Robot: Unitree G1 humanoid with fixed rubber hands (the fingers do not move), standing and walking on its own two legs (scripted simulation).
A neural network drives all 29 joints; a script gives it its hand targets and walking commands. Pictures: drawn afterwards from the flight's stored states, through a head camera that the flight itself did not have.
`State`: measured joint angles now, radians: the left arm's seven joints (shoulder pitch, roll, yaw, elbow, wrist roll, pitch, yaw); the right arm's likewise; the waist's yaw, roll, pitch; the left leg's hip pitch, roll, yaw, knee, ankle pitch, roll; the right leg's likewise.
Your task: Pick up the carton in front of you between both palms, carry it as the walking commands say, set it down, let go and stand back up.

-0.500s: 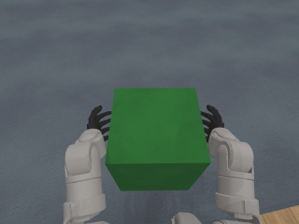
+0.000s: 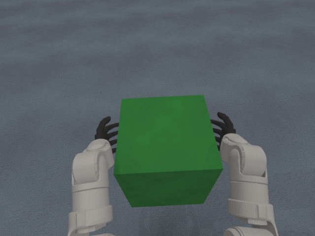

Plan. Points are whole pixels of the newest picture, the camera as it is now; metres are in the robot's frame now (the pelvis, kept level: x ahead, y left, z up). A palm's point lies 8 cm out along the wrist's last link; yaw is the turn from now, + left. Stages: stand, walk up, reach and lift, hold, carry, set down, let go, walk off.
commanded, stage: carry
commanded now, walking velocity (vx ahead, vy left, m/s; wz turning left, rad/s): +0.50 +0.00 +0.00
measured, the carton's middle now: (165, 154) +0.33 +0.00 +0.01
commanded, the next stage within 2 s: none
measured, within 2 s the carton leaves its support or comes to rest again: neither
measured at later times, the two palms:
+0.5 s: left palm (119, 62) +0.65 +0.16 +0.10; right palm (205, 63) +0.63 -0.14 +0.10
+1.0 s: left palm (137, 34) +0.89 +0.12 +0.08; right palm (205, 32) +0.90 -0.18 +0.08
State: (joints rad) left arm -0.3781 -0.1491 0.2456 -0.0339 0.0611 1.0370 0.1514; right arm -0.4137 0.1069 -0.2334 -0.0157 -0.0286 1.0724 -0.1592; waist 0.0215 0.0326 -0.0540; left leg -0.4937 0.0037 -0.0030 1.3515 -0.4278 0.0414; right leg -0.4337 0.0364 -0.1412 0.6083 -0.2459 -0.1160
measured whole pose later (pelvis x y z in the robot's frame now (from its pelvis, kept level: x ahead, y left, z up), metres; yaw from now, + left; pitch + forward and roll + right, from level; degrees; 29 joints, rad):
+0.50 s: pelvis +0.33 +0.03 +0.01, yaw -2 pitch +5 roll -1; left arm -0.33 -0.13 0.21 -0.15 0.03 1.01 0.15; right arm -0.32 0.14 -0.19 -0.15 -0.03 1.01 -0.15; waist -0.04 0.01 -0.02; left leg -0.38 -0.03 0.16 0.45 -0.16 0.12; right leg -0.48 -0.01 -0.04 1.16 -0.38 -0.01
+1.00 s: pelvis +0.66 -0.04 +0.01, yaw +1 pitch +3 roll +0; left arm 0.03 -0.13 0.04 -0.40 0.05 1.16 0.14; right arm 0.04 0.13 -0.06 -0.44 -0.05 1.19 -0.13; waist 0.01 0.03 -0.10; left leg -0.37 0.06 0.04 1.17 -0.36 0.01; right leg -0.35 -0.03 -0.24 0.44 -0.16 -0.08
